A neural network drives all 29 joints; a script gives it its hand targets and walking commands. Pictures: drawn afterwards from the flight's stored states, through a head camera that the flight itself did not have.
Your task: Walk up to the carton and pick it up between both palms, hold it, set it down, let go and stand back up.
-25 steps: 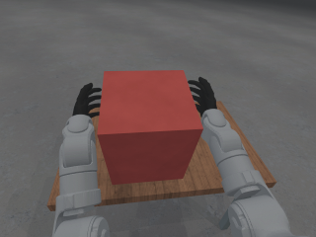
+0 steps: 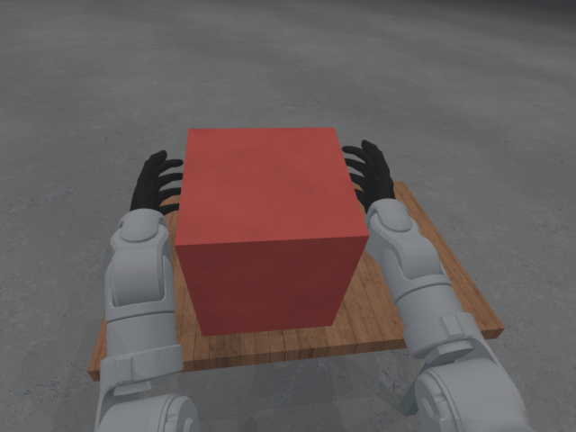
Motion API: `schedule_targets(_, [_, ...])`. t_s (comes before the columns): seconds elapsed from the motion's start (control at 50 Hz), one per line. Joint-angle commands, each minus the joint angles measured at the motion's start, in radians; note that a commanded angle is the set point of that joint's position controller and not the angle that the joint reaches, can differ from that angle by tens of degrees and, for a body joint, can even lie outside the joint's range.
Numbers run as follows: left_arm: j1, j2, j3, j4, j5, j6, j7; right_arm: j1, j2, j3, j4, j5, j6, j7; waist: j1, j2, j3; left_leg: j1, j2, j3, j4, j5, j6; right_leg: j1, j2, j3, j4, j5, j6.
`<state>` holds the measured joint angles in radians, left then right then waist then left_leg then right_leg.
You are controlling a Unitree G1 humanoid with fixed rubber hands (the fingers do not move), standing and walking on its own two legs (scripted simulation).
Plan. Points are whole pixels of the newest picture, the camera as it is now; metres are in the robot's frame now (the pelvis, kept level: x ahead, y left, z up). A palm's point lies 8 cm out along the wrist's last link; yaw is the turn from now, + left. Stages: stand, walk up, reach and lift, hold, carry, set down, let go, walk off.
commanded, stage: hold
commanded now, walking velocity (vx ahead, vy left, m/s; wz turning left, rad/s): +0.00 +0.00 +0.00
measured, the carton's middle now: (266, 235) +0.38 +0.01 +0.11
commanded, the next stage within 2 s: none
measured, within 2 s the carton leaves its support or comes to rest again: neither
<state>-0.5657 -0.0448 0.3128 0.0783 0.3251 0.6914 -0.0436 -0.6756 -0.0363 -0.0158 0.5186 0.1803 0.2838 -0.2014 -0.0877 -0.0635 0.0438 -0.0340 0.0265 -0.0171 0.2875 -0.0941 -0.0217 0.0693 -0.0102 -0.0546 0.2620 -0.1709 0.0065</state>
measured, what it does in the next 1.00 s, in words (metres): stands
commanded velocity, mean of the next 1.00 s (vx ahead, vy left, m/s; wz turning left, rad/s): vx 0.00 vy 0.00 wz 0.00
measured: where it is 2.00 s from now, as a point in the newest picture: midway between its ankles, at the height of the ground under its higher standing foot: outside the picture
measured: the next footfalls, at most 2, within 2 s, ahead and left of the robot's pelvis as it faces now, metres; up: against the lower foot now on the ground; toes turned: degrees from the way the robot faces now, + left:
none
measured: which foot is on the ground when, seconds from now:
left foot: down 0.00-1.00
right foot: down 0.00-1.00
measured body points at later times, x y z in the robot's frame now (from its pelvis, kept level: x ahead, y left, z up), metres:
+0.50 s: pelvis +0.00 +0.00 +0.00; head -0.05 +0.03 +0.45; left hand +0.37 +0.16 +0.18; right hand +0.38 -0.14 +0.19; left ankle +0.05 +0.13 -0.75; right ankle +0.00 -0.12 -0.75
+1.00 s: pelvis +0.01 +0.00 +0.00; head -0.03 +0.03 +0.45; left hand +0.37 +0.17 +0.18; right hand +0.38 -0.14 +0.19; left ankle +0.05 +0.13 -0.75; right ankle +0.00 -0.12 -0.75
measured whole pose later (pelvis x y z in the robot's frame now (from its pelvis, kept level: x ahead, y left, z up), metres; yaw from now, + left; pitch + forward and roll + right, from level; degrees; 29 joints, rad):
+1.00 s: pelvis +0.01 +0.00 +0.00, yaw -1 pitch -10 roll +0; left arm -0.48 -0.06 0.29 -0.05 0.34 0.73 -0.05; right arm -0.62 -0.04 0.04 0.44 0.22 0.31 -0.22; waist -0.08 -0.06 0.07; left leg 0.00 0.03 -0.01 0.30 -0.13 -0.02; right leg 0.11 -0.01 -0.05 0.25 -0.19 0.01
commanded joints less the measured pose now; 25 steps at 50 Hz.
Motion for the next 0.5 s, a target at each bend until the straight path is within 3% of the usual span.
schedule_targets(0.0, [-0.594, -0.493, -0.481, -0.057, -0.142, -0.081, -0.148, -0.636, 0.538, 0.347, -0.251, 0.035, -0.056, 0.104, -0.006, 0.052, -0.357, 0.176, -0.065, 0.059, -0.004, 0.089, 0.005, -0.079, 0.056, -0.037, -0.048, 0.095, 0.043])
schedule_targets(0.14, [-0.605, -0.499, -0.511, -0.126, -0.155, -0.091, -0.133, -0.621, 0.55, 0.399, -0.271, 0.073, -0.059, 0.094, 0.002, 0.063, -0.395, 0.232, -0.068, 0.051, 0.038, 0.221, -0.007, -0.056, 0.066, -0.038, -0.029, 0.205, 0.048])
schedule_targets(0.2, [-0.621, -0.501, -0.515, -0.134, -0.154, -0.084, -0.134, -0.616, 0.538, 0.381, -0.255, 0.074, -0.051, 0.097, -0.005, 0.097, -0.374, 0.215, -0.065, 0.052, 0.022, 0.175, -0.015, -0.076, 0.061, -0.039, -0.034, 0.136, 0.042])
schedule_targets(0.28, [-0.579, -0.481, -0.481, -0.087, -0.128, -0.068, -0.143, -0.582, 0.529, 0.349, -0.206, 0.05, -0.044, 0.101, -0.004, 0.063, -0.305, 0.199, -0.062, 0.059, 0.0, 0.132, -0.004, -0.077, 0.058, -0.036, -0.048, 0.119, 0.041])
schedule_targets(0.38, [-0.593, -0.497, -0.505, -0.122, -0.141, -0.074, -0.144, -0.613, 0.532, 0.372, -0.266, 0.071, -0.056, 0.095, -0.01, 0.08, -0.35, 0.2, -0.067, 0.052, 0.025, 0.203, -0.016, -0.043, 0.064, -0.04, -0.032, 0.184, 0.042])
schedule_targets(0.4, [-0.608, -0.502, -0.497, -0.127, -0.136, -0.076, -0.141, -0.618, 0.54, 0.376, -0.249, 0.073, -0.052, 0.098, 0.001, 0.087, -0.344, 0.197, -0.069, 0.053, 0.021, 0.191, -0.013, -0.053, 0.063, -0.039, -0.034, 0.164, 0.043])
schedule_targets(0.42, [-0.6, -0.46, -0.418, -0.036, -0.074, -0.051, -0.14, -0.632, 0.5, 0.319, -0.137, 0.056, -0.031, 0.107, 0.037, 0.108, -0.247, 0.144, -0.065, 0.078, -0.037, -0.006, 0.01, -0.113, 0.045, -0.03, -0.06, -0.036, 0.028])
schedule_targets(0.44, [-0.626, -0.465, -0.409, -0.04, -0.065, -0.038, -0.145, -0.646, 0.525, 0.3, -0.139, 0.033, -0.041, 0.122, 0.03, 0.075, -0.235, 0.108, -0.053, 0.089, -0.063, -0.072, 0.023, -0.123, 0.05, -0.042, -0.051, -0.08, 0.028])
schedule_targets(0.48, [-0.635, -0.481, -0.447, -0.074, -0.094, -0.044, -0.143, -0.682, 0.531, 0.287, -0.192, 0.023, -0.064, 0.135, 0.031, 0.087, -0.315, 0.121, -0.045, 0.083, -0.055, -0.05, 0.023, -0.095, 0.051, -0.045, -0.044, -0.059, 0.018])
